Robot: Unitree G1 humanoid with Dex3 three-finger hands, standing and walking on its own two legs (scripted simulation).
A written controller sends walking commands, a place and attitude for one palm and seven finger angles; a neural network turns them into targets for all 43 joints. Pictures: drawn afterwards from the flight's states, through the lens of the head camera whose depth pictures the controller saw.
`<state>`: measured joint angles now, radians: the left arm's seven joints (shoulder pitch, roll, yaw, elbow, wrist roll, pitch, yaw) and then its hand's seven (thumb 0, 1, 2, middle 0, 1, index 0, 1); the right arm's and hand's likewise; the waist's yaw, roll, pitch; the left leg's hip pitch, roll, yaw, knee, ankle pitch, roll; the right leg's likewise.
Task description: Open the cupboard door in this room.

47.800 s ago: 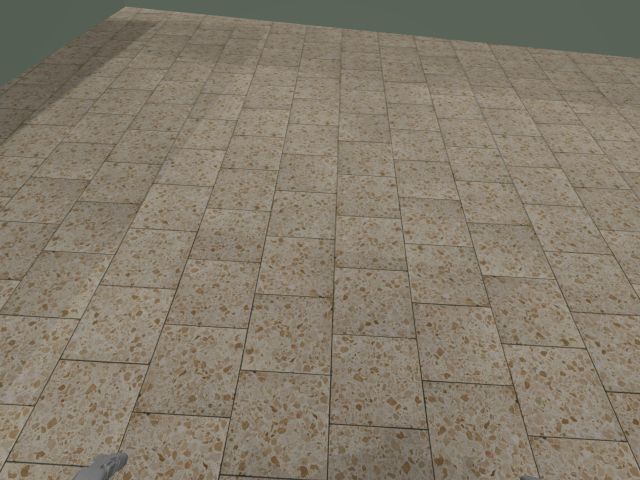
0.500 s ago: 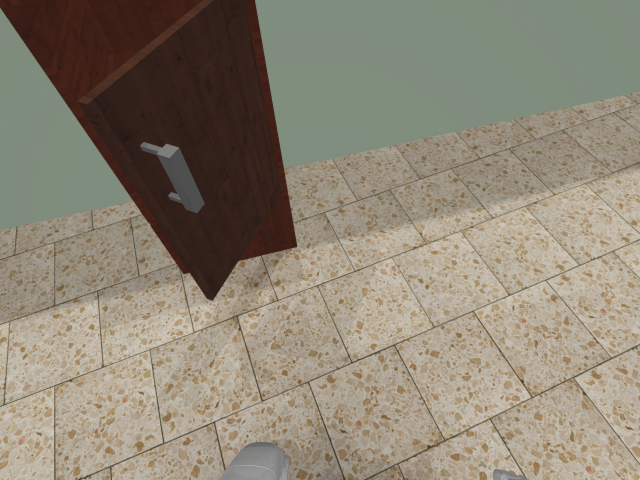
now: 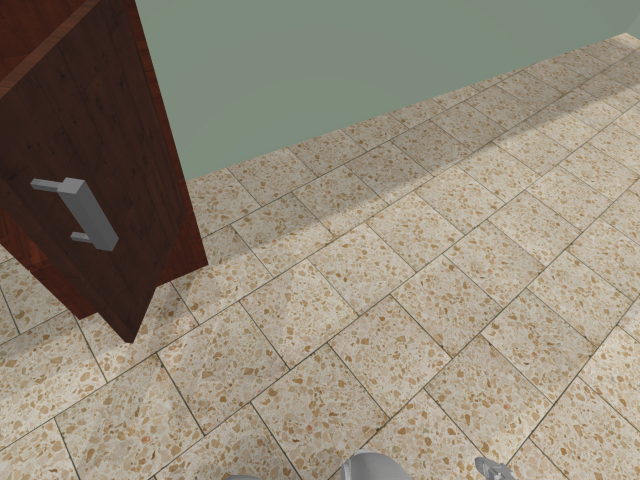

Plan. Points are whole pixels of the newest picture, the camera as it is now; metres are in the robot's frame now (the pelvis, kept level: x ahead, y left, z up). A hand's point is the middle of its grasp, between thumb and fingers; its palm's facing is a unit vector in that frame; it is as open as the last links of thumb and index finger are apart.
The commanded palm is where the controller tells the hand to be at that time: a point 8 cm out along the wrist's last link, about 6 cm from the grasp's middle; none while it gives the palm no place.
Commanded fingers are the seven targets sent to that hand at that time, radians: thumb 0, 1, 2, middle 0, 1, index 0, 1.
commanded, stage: walk to a spot facing it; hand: left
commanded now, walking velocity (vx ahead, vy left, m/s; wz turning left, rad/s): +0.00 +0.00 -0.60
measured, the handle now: (76, 215) +0.42 +0.41 -0.01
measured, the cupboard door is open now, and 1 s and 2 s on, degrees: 51 51 51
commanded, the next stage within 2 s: turn to face it in 1.88 s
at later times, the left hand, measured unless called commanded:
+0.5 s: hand (233, 442) +0.17 +0.13 -0.16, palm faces -0.32 -0.92 -0.21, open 7.4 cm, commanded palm none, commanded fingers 0.00 0.90 0.90 -0.20 -0.30 -0.20 -0.30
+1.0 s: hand (391, 298) +0.44 -0.10 -0.17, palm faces -0.62 -0.75 -0.22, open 7.4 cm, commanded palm none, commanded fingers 0.00 0.90 0.90 -0.20 -0.30 -0.20 -0.30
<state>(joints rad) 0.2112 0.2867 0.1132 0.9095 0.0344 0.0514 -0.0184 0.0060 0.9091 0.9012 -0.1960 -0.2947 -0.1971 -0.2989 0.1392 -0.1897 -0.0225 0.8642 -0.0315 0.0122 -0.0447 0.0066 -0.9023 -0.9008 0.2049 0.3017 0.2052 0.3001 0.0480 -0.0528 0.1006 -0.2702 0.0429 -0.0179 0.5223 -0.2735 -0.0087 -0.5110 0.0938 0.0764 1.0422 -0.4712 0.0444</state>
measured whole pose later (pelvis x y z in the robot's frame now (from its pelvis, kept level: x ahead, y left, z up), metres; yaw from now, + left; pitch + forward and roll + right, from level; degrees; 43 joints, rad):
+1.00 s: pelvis +0.20 -0.16 -0.03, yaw -36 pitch +1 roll +1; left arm 0.05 0.23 0.07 0.90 0.03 -0.04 -0.05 0.00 0.91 0.90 -0.19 -0.29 -0.19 -0.30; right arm 0.48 -0.17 -0.03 1.07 -0.02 -0.01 0.00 0.01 -0.90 -0.90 0.20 0.30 0.20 0.30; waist -0.06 -0.01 0.10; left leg -0.16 0.16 0.15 0.91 -0.53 -0.07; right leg -0.45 -0.02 -0.12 0.69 -0.25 -0.09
